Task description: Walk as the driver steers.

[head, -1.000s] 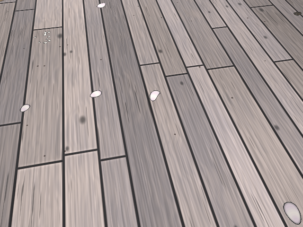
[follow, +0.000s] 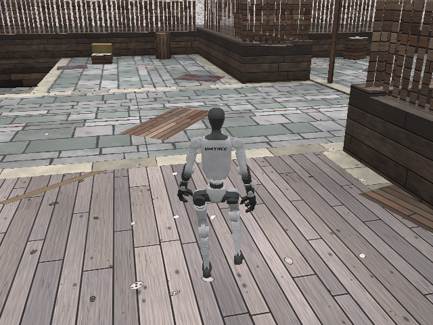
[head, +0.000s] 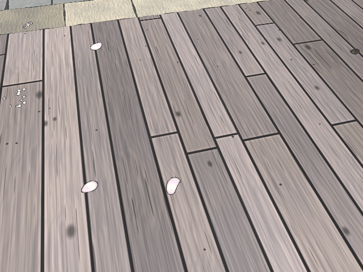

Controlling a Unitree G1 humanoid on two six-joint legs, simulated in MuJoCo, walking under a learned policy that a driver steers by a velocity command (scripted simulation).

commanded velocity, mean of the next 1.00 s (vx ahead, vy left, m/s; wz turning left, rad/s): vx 0.50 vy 0.00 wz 0.00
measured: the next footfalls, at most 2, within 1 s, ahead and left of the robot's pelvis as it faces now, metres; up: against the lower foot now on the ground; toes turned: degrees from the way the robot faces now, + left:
right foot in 0.30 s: +0.33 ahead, -0.17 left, +0.00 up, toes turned -2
left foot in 0.86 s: +0.64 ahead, +0.07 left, +0.00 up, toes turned +3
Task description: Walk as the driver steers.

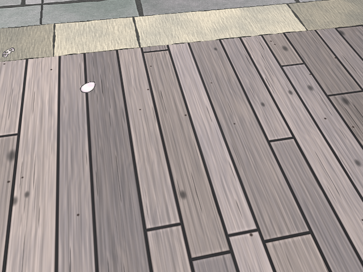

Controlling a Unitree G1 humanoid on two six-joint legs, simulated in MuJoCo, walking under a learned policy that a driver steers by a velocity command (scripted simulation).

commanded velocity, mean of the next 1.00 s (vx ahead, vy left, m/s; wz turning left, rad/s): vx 0.50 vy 0.00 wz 0.21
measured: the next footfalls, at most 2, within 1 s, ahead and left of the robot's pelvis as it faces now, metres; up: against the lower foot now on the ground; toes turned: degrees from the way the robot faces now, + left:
right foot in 0.42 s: +0.41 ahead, -0.16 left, +0.00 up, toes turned -3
left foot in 1.00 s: +0.68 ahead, +0.11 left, +0.00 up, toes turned +18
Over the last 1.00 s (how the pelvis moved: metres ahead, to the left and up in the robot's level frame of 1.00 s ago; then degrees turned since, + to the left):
0.54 -0.01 -0.01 1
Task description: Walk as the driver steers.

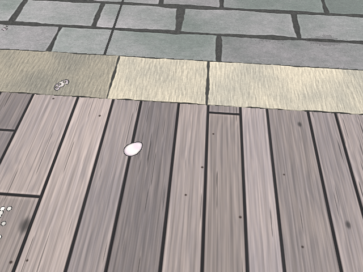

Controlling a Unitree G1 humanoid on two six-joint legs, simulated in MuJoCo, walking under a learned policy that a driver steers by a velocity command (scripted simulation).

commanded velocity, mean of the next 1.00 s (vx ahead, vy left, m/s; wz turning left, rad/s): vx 0.20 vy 0.00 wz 0.46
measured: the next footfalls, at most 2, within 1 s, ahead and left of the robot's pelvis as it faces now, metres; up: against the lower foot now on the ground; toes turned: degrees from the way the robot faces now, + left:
right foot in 0.44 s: +0.44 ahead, -0.05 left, +0.00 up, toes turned +21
left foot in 0.88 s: +0.27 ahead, +0.16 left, +0.00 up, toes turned +30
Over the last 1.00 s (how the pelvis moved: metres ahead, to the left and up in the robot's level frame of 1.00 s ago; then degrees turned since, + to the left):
0.55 -0.01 -0.02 15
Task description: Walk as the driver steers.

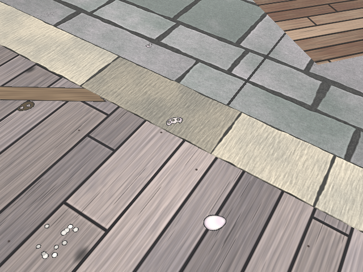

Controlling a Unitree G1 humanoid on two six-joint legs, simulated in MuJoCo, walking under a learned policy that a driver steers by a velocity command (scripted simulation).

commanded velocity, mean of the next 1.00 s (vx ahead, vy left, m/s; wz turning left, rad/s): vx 0.00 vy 0.00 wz -0.50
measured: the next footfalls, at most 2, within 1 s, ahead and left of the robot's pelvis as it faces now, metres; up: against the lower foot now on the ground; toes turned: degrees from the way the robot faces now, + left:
right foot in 0.30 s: +0.01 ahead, -0.13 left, +0.00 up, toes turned -14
left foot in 0.82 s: +0.11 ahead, +0.07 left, +0.00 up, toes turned -34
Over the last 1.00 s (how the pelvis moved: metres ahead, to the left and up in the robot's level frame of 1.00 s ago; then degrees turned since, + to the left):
0.29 0.05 0.02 28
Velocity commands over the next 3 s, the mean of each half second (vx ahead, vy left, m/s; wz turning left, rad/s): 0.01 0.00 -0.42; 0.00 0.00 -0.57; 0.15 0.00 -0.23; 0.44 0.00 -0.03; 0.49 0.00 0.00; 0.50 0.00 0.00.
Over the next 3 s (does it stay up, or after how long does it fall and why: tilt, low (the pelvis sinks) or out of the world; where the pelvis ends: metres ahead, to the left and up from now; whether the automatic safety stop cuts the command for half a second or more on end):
stays up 0.69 -0.49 0.01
